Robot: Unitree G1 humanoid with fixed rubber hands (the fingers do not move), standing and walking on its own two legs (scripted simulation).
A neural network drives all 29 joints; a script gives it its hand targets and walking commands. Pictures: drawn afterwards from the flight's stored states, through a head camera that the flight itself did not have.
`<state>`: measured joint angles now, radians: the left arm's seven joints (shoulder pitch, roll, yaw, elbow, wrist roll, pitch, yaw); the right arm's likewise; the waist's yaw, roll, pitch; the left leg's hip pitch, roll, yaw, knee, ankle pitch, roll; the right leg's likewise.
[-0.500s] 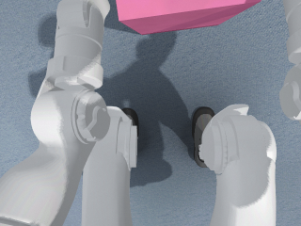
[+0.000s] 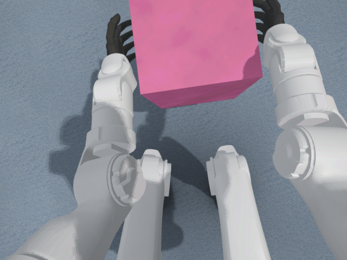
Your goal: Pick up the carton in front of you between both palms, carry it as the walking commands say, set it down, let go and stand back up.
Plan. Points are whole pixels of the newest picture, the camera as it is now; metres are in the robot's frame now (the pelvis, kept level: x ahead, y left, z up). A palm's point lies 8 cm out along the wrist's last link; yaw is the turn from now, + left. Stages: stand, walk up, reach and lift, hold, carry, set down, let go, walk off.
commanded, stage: reach and lift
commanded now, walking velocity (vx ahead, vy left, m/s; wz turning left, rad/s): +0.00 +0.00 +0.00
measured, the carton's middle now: (192, 54) +0.54 -0.04 -0.15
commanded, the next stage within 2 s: none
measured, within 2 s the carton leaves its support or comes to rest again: neither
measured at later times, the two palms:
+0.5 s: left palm (75, 35) +0.49 +0.12 +0.07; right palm (308, 10) +0.49 -0.18 +0.06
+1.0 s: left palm out of the picture +0.44 +0.13 +0.22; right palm out of the picture +0.44 -0.16 +0.21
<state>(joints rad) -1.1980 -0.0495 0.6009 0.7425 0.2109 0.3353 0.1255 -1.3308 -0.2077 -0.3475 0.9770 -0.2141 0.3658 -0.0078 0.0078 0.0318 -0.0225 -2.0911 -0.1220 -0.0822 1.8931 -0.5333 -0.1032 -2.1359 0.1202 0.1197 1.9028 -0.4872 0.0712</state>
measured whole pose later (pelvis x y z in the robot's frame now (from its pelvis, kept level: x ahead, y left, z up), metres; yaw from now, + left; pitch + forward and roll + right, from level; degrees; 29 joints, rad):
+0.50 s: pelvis +0.03 +0.00 +0.11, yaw -1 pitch +40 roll +2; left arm -0.87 -0.11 0.50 0.58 0.20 0.39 0.09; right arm -0.94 -0.04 -0.36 0.70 -0.21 0.43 -0.02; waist 0.01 0.03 -0.22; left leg -1.73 -0.11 -0.11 1.53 -0.51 -0.08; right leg -1.76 0.10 0.13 1.54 -0.48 0.06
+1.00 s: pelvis +0.08 +0.01 +0.25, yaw -2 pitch +24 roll +0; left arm -0.50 -0.16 0.39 0.56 0.21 0.33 0.07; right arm -0.53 0.07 -0.33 0.62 -0.22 0.36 -0.03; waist 0.01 0.02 -0.21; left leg -1.02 -0.09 -0.14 1.02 -0.42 -0.04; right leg -1.04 0.08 0.14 1.01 -0.39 0.04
